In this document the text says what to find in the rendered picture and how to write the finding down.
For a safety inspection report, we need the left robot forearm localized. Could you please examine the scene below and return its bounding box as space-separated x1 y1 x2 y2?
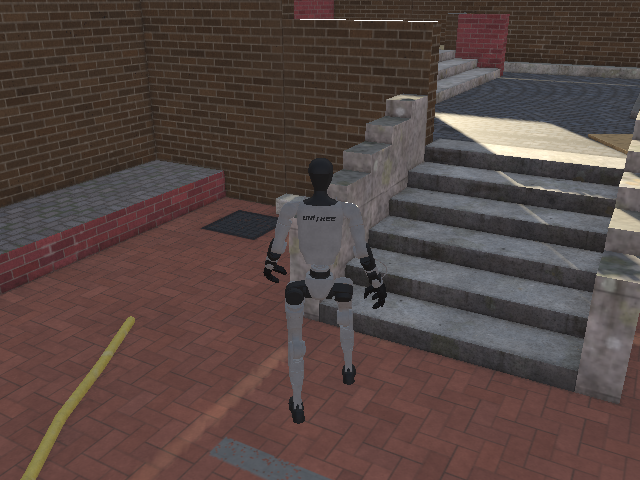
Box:
265 238 281 270

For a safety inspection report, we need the left robot hand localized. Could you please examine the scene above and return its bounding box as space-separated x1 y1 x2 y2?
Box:
263 265 287 283

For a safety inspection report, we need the right robot shin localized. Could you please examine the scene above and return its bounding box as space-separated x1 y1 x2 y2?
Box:
340 309 354 372

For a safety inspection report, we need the right robot foot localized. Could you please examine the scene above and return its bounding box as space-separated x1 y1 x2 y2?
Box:
342 364 356 385

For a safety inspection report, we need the robot left upper arm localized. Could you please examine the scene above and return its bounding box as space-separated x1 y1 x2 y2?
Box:
271 201 300 254

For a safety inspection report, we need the right robot hand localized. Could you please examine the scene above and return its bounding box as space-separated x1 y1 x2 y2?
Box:
364 283 387 309

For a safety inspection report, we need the right robot forearm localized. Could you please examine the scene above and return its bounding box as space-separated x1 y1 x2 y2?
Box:
360 243 383 288

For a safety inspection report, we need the robot right upper arm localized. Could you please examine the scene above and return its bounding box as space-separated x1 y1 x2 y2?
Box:
341 202 369 259

